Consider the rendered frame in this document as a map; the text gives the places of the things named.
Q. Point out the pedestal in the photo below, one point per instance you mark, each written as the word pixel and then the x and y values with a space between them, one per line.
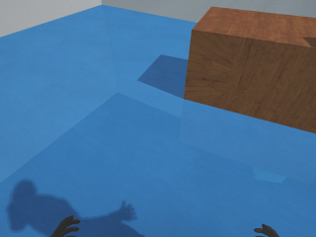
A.
pixel 257 64

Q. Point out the robot left hand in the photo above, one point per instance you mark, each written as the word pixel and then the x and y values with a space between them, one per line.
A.
pixel 61 229

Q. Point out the robot right hand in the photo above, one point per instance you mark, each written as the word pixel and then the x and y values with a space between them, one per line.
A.
pixel 267 230

